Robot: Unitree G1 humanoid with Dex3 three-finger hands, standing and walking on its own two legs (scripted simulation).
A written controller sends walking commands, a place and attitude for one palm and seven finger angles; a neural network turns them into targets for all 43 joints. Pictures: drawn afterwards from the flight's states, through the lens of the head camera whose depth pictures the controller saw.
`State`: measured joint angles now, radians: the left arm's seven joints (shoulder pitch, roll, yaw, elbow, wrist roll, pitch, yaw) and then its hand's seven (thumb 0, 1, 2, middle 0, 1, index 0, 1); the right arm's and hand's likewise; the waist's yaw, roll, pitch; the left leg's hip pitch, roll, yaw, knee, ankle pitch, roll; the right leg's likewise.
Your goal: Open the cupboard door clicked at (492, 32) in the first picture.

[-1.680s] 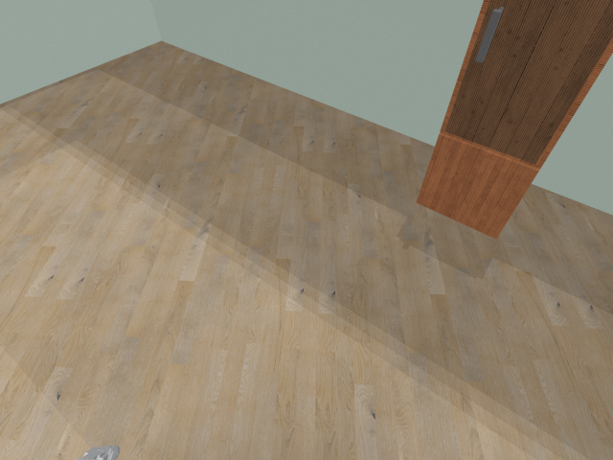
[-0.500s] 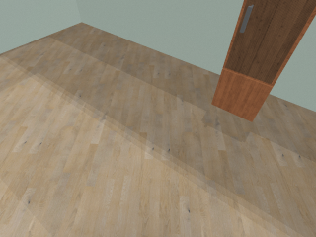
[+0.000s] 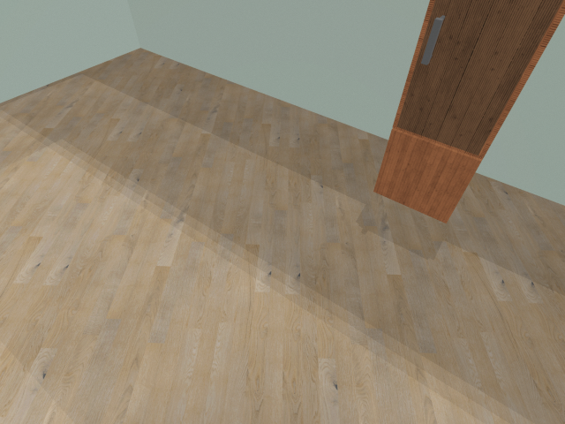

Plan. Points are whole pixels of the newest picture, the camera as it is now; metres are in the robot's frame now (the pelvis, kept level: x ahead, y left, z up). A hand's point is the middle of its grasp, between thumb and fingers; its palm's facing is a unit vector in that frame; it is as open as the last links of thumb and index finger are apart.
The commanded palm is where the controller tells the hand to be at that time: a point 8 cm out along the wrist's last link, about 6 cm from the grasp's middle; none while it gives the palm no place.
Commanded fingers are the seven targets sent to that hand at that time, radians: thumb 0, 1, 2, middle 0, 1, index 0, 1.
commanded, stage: walk to a spot facing it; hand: left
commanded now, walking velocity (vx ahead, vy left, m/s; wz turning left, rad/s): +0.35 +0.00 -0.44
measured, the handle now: (433, 40) +1.32 -0.43 +0.03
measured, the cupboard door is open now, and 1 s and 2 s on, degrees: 0 0 0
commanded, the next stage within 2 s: take the last steps up to it in 1.10 s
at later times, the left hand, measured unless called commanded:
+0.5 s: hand out of the picture +0.06 +0.18 -0.18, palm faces -0.06 -0.99 -0.14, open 7.4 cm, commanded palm none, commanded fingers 0.00 0.90 0.90 -0.20 -0.30 -0.20 -0.30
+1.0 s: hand (261, 229) +0.57 +0.09 -0.16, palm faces -0.45 -0.86 -0.22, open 7.4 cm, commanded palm none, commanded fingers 0.00 0.90 0.90 -0.20 -0.30 -0.20 -0.30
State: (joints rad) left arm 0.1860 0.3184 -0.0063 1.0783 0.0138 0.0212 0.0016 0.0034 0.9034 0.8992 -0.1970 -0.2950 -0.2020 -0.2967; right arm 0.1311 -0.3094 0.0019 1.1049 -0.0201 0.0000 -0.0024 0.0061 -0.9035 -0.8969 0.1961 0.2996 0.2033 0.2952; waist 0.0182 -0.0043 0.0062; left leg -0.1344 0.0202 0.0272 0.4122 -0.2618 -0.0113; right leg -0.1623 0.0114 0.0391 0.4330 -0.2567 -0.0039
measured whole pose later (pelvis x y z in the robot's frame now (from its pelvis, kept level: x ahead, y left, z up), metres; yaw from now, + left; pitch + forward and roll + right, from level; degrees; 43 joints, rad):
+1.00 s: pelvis +0.36 -0.02 -0.01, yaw -25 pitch +1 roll +1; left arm 0.08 0.22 0.08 0.91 0.03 0.02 -0.04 0.00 0.91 0.90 -0.19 -0.29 -0.19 -0.30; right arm 0.39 -0.20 -0.06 1.07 -0.04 -0.06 -0.01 0.00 -0.91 -0.90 0.19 0.30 0.20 0.29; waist -0.06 0.01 0.08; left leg 0.01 0.11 0.38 0.41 -0.39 -0.04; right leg -0.51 -0.09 -0.11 0.68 -0.23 -0.02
